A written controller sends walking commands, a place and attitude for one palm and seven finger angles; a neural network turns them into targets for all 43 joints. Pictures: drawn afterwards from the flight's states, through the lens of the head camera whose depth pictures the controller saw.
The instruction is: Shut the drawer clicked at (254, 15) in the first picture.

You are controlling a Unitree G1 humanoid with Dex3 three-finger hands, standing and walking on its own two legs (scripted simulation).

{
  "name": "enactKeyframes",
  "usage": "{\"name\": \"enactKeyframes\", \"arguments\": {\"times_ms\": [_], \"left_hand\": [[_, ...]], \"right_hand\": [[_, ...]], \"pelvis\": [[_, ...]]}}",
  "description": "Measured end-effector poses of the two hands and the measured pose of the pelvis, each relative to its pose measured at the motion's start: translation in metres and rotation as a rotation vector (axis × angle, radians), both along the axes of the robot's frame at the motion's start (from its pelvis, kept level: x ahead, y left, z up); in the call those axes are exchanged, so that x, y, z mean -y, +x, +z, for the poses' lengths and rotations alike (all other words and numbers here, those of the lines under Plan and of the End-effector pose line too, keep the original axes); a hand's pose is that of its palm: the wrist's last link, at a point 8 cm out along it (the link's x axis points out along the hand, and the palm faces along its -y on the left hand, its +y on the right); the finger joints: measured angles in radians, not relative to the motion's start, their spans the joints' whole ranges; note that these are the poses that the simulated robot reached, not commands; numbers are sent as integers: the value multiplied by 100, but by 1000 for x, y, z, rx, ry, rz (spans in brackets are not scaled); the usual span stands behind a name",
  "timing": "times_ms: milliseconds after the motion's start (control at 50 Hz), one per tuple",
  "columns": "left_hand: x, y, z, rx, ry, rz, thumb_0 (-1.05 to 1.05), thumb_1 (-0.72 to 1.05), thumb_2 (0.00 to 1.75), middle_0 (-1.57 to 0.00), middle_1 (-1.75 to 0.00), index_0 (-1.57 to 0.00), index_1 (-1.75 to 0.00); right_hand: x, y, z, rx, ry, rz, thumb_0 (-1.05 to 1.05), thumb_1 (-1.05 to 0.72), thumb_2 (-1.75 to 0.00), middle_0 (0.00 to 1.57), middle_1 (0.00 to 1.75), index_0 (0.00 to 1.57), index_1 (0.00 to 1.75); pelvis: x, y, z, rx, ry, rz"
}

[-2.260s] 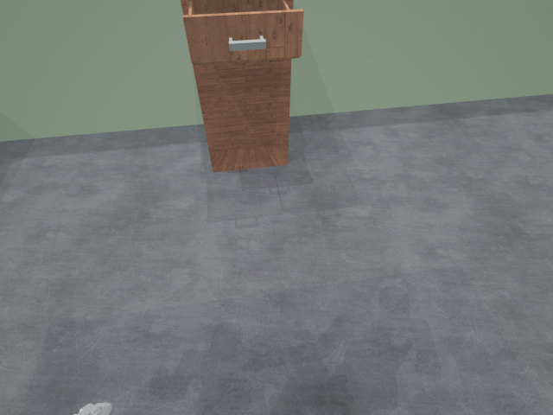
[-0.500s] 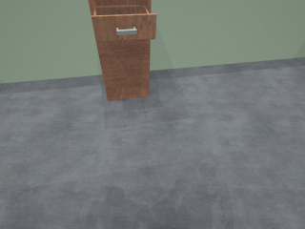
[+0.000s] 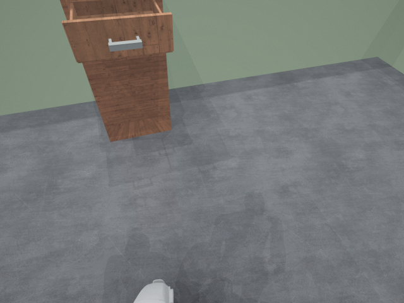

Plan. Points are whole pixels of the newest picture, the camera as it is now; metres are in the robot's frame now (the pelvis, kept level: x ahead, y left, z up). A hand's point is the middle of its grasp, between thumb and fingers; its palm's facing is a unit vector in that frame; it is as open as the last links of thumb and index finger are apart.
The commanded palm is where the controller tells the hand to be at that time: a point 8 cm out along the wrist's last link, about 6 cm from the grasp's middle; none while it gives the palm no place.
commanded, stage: walk to a spot facing it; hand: left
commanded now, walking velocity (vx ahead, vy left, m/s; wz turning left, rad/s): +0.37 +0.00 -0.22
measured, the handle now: (125, 42) +0.91 +0.36 +0.04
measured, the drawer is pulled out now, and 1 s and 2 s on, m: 0.29 0.29 0.29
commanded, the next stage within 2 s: turn to face it in 0.80 s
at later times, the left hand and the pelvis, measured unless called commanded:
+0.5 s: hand (133, 223) +0.32 +0.21 -0.16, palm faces -0.19 -0.97 -0.16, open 7.3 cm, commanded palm none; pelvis +0.20 +0.05 +0.01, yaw -12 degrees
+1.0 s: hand (172, 173) +0.50 +0.13 -0.16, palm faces -0.29 -0.93 -0.23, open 7.2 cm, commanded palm none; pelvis +0.39 -0.04 +0.00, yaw -19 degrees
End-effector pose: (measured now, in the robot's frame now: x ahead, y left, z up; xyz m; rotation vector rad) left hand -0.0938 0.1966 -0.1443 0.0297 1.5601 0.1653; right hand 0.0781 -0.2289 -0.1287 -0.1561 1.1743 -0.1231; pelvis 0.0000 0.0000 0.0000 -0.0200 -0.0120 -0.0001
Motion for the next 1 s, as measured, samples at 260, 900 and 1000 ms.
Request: {"name": "enactKeyframes", "arguments": {"times_ms": [260, 900, 1000], "left_hand": [[-89, 215, -9, 198, 39, -134, 0, 92, 90, -20, -30, -20, -30], [29, 595, 17, 390, 65, -464, -2, 95, 90, -20, -30, -21, -30], [15, 601, 14, 319, 71, -441, -1, 94, 90, -20, -30, -20, -30]], "right_hand": [[-45, 71, 9, 40, -65, -138, -2, -95, -89, 20, 30, 20, 30], [24, 209, -13, -130, 31, -446, 1, -91, -89, 19, 30, 20, 30], [50, 305, 1, 31, -10, -377, 0, -92, -90, 19, 30, 19, 30]], "pelvis": [[-53, 110, 1, 18, 8, -108], [37, 356, 2, 2, 11, -340], [36, 392, 5, 4, -3, -338]]}}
